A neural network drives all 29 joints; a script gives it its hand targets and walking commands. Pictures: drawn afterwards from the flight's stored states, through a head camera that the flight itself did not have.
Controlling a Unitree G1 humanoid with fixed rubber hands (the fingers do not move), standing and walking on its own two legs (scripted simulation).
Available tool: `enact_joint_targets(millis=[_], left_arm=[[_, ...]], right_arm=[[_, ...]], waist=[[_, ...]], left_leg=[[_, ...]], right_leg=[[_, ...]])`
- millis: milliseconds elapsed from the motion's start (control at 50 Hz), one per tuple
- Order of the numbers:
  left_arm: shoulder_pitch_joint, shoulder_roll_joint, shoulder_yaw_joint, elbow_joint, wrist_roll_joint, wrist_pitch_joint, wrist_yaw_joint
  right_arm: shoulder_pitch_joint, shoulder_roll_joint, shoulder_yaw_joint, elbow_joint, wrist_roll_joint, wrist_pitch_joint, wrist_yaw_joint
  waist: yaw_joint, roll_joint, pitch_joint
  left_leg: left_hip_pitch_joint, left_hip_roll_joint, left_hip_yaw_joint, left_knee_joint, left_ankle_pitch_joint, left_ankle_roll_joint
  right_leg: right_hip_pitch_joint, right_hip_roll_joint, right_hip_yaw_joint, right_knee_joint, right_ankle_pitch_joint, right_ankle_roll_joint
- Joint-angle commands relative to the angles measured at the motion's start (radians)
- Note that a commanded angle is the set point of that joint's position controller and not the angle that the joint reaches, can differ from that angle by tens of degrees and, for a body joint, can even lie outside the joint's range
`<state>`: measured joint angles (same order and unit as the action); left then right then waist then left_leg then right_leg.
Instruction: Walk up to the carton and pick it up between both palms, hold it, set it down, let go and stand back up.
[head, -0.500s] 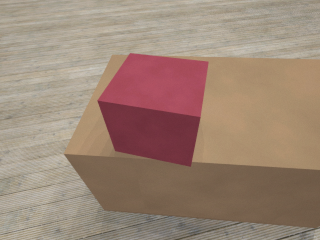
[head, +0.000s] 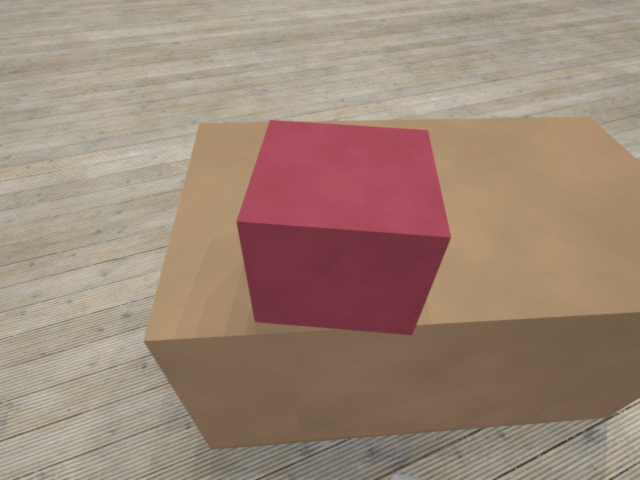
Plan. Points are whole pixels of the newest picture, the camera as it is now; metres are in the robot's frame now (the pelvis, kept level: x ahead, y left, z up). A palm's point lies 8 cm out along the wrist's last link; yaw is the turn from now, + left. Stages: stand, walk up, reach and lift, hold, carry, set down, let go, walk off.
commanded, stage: walk up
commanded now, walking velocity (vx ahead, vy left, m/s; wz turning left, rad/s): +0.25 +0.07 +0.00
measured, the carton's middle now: (340, 226) +0.53 -0.01 -0.01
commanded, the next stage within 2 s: none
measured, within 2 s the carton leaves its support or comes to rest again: neither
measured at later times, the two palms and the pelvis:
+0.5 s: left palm (190, 461) +0.19 +0.21 -0.16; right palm out of the picture +0.03 -0.17 -0.16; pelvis +0.13 +0.00 -0.02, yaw +2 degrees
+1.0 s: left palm (156, 467) +0.18 +0.26 -0.17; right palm (470, 475) +0.17 -0.20 -0.16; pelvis +0.15 +0.03 -0.03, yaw -4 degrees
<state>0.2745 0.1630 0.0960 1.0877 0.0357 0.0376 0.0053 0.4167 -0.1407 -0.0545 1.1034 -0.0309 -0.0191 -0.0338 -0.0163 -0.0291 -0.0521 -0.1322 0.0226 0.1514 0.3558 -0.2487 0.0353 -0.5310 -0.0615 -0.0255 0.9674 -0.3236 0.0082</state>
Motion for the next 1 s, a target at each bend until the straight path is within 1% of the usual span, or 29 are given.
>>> enact_joint_targets(millis=[0, 40, 100, 140, 200, 240, 260, 300, 320, 360, 380, 400, 420, 440, 520, 560, 600, 620, 640, 660, 680, 700, 720, 760, 780, 840, 880, 920, 980], left_arm=[[0.001, 0.023, 0.003, -0.043, 0.008, -0.054, -0.025], [-0.044, 0.032, -0.004, -0.059, -0.001, -0.043, -0.019], [-0.052, 0.005, -0.012, -0.076, -0.009, -0.039, -0.015], [-0.115, 0.009, -0.017, -0.097, -0.013, -0.046, -0.013], [-0.193, 0.020, -0.020, -0.126, -0.016, -0.051, 0.001], [-0.148, -0.016, -0.039, -0.092, -0.030, -0.053, 0.008], [-0.109, -0.016, -0.039, -0.095, -0.031, -0.056, 0.009], [-0.031, -0.004, -0.038, -0.059, -0.042, -0.063, 0.022], [0.036, 0.014, -0.035, -0.027, -0.043, -0.070, 0.031], [0.128, 0.090, -0.019, 0.000, -0.032, -0.084, 0.045], [0.188, 0.123, -0.014, 0.013, -0.016, -0.084, 0.047], [0.195, 0.116, -0.024, 0.008, -0.029, -0.072, 0.046], [0.154, 0.076, -0.040, 0.006, -0.032, -0.064, 0.046], [0.080, 0.046, -0.050, -0.001, -0.027, -0.058, 0.048], [-0.023, 0.024, -0.068, -0.022, -0.015, -0.061, 0.066], [-0.068, 0.049, -0.055, -0.037, -0.020, -0.055, 0.061], [-0.065, 0.056, -0.054, -0.037, -0.036, -0.049, 0.048], [-0.060, 0.055, -0.052, -0.035, -0.038, -0.047, 0.043], [-0.027, 0.019, -0.063, -0.029, -0.041, -0.039, 0.041], [-0.020, -0.002, -0.070, -0.030, -0.044, -0.019, 0.046], [-0.028, 0.002, -0.069, -0.034, -0.030, 0.003, 0.051], [-0.022, 0.019, -0.072, -0.034, -0.025, 0.010, 0.049], [-0.020, 0.031, -0.064, -0.029, -0.018, 0.010, 0.047], [-0.016, 0.078, -0.032, -0.017, -0.039, -0.008, 0.047], [0.021, 0.067, -0.036, -0.012, -0.041, -0.013, 0.047], [-0.076, 0.066, -0.026, -0.050, -0.028, 0.006, 0.047], [-0.141, 0.044, -0.024, -0.077, -0.018, 0.019, 0.045], [-0.101, 0.024, -0.031, -0.077, -0.016, 0.027, 0.045], [-0.079, 0.030, -0.032, -0.081, -0.031, 0.015, 0.048]], right_arm=[[0.099, -0.036, 0.023, 0.022, 0.018, -0.049, -0.007], [0.163, -0.046, 0.030, 0.031, 0.008, -0.071, -0.001], [0.141, -0.100, 0.014, 0.021, -0.005, -0.074, -0.006], [0.190, -0.061, 0.028, 0.042, -0.008, -0.077, -0.006], [0.278, -0.027, 0.039, 0.082, -0.003, -0.078, -0.007], [0.202, -0.015, 0.045, 0.065, -0.006, -0.079, -0.015], [0.201, -0.049, 0.033, 0.052, -0.005, -0.082, -0.009], [0.114, -0.051, 0.035, 0.040, 0.006, -0.069, -0.014], [0.115, -0.069, 0.028, 0.035, 0.011, -0.071, -0.013], [0.169, -0.044, 0.032, 0.040, 0.036, -0.069, -0.014], [0.214, 0.011, 0.037, 0.035, 0.046, -0.065, -0.016], [0.244, 0.042, 0.038, 0.037, 0.063, -0.037, -0.019], [0.164, 0.019, 0.029, 0.032, 0.053, -0.022, -0.016], [0.053, -0.007, 0.017, 0.001, 0.034, -0.013, -0.010], [0.075, 0.098, 0.035, 0.024, 0.009, 0.016, 0.002], [0.106, 0.106, 0.043, 0.028, 0.017, 0.018, -0.010], [0.101, 0.052, 0.039, 0.030, 0.022, 0.006, -0.015], [0.109, -0.006, 0.022, 0.043, 0.019, -0.001, -0.014], [0.073, -0.095, 0.009, 0.021, 0.022, -0.002, -0.014], [0.002, -0.134, 0.012, -0.004, 0.022, 0.006, -0.014], [-0.084, -0.149, 0.009, -0.030, 0.015, 0.014, -0.015], [-0.156, -0.113, 0.015, -0.046, 0.011, 0.015, -0.015], [-0.184, -0.112, 0.019, -0.056, 0.006, 0.011, -0.016], [-0.152, -0.171, -0.011, -0.076, 0.012, 0.006, -0.034], [-0.095, -0.186, -0.014, -0.071, 0.019, 0.002, -0.036], [-0.026, -0.157, -0.004, -0.070, 0.016, 0.010, -0.035], [-0.017, -0.177, -0.014, -0.070, 0.005, 0.019, -0.040], [-0.109, -0.198, -0.023, -0.094, -0.002, 0.027, -0.043], [-0.134, -0.194, -0.028, -0.092, -0.011, 0.026, -0.040]], waist=[[0.028, 0.115, 0.197], [-0.009, 0.074, 0.246], [0.013, 0.162, 0.264], [-0.015, 0.150, 0.245], [-0.064, 0.142, 0.229], [-0.027, 0.120, 0.198], [-0.027, 0.170, 0.186], [0.041, 0.178, 0.164], [0.058, 0.184, 0.074], [0.077, 0.081, -0.032], [0.074, -0.052, -0.135], [0.085, -0.156, -0.217], [0.084, -0.164, -0.163], [0.073, -0.186, -0.051], [-0.006, -0.138, 0.092], [-0.034, -0.147, 0.088], [-0.047, -0.107, 0.057], [-0.044, -0.020, 0.032], [-0.017, 0.143, 0.011], [-0.001, 0.210, 0.057], [-0.009, 0.317, 0.133], [0.013, 0.341, 0.175], [0.020, 0.319, 0.207], [0.013, 0.305, 0.192], [-0.007, 0.330, 0.128], [-0.047, 0.225, 0.096], [-0.060, 0.222, 0.124], [-0.024, 0.182, 0.144], [0.008, 0.193, 0.090]], left_leg=[[0.052, 0.221, -0.227, -0.214, 0.107, 0.017], [0.057, 0.310, -0.316, -0.219, 0.174, 0.021], [0.065, 0.324, -0.286, -0.230, 0.153, 0.071], [0.131, 0.301, -0.243, -0.185, 0.354, 0.099], [0.183, 0.296, -0.250, -0.120, 0.631, 0.080], [0.153, 0.263, -0.160, -0.020, 0.958, 0.080], [0.136, 0.248, -0.125, -0.006, 0.886, 0.085], [0.110, 0.184, -0.080, 0.123, 1.239, 0.087], [0.114, 0.155, -0.060, 0.212, 1.220, 0.063], [-0.126, 0.112, -0.038, 0.333, 0.757, -0.001], [-0.275, 0.063, -0.028, 0.484, 0.274, -0.021], [-0.239, 0.011, -0.048, 0.602, -0.210, -0.029], [-0.192, 0.032, -0.084, 0.584, -0.360, -0.022], [-0.165, 0.033, -0.095, 0.551, -0.390, -0.022], [-0.143, 0.039, -0.120, 0.439, -0.354, -0.030], [-0.079, 0.037, -0.107, 0.270, -0.208, -0.038], [0.040, 0.045, -0.105, 0.056, 0.123, -0.033], [0.101, 0.114, -0.171, 0.042, 0.364, -0.029], [0.125, 0.231, -0.256, 0.009, 0.513, -0.006], [-0.021, 0.324, -0.322, -0.054, 0.515, 0.051], [-0.203, 0.356, -0.352, -0.078, 0.402, 0.123], [-0.215, 0.309, -0.312, -0.087, 0.346, 0.132], [-0.126, 0.263, -0.250, -0.049, 0.482, 0.104], [0.133, 0.294, -0.183, 0.146, 1.344, 0.102], [0.162, 0.338, -0.193, 0.154, 1.468, 0.137], [0.074, 0.353, -0.269, 0.126, 1.353, 0.175], [-0.002, 0.340, -0.291, 0.106, 1.206, 0.189], [-0.023, 0.370, -0.294, 0.100, 1.115, 0.236], [0.025, 0.293, -0.220, 0.156, 1.060, 0.193]], right_leg=[[-0.166, -0.045, -0.010, 0.079, 0.101, 0.010], [-0.219, -0.060, 0.002, 0.037, 0.129, 0.021], [-0.214, -0.091, 0.014, -0.026, 0.122, 0.030], [-0.213, -0.070, -0.021, -0.100, 0.090, 0.036], [-0.186, -0.061, -0.049, -0.156, 0.058, 0.037], [-0.057, -0.030, -0.061, -0.274, 0.044, 0.021], [-0.030, -0.014, -0.115, -0.270, 0.037, 0.015], [0.178, 0.058, -0.147, -0.446, 0.138, 0.003], [0.306, 0.064, -0.176, -0.536, 0.302, -0.001], [0.667, -0.098, -0.056, -0.446, 0.908, -0.053], [0.852, -0.253, 0.098, -0.367, 1.285, -0.160], [0.818, -0.385, 0.229, -0.406, 1.430, -0.315], [0.682, -0.369, 0.242, -0.491, 1.252, -0.330], [0.523, -0.313, 0.212, -0.544, 1.169, -0.290], [0.340, -0.227, 0.068, -0.580, 0.951, -0.184], [0.322, -0.208, 0.045, -0.558, 0.876, -0.183], [0.297, -0.128, -0.023, -0.518, 0.680, -0.114], [0.251, -0.084, -0.057, -0.462, 0.473, -0.061], [0.183, -0.037, -0.102, -0.409, 0.177, -0.010], [0.231, 0.015, -0.127, -0.378, -0.078, 0.012], [0.307, 0.006, -0.079, -0.320, -0.163, 0.007], [0.321, -0.002, -0.058, -0.314, -0.139, 0.011], [0.275, -0.012, -0.064, -0.361, -0.084, 0.010], [0.060, 0.023, -0.097, -0.198, -0.152, 0.020], [0.037, 0.026, -0.085, -0.105, -0.226, 0.029], [0.061, 0.036, -0.047, 0.025, -0.284, 0.041], [0.062, 0.030, -0.020, 0.065, -0.274, 0.047], [0.030, 0.028, -0.008, 0.086, -0.288, 0.045], [0.094, 0.011, -0.040, -0.118, -0.203, 0.053]])
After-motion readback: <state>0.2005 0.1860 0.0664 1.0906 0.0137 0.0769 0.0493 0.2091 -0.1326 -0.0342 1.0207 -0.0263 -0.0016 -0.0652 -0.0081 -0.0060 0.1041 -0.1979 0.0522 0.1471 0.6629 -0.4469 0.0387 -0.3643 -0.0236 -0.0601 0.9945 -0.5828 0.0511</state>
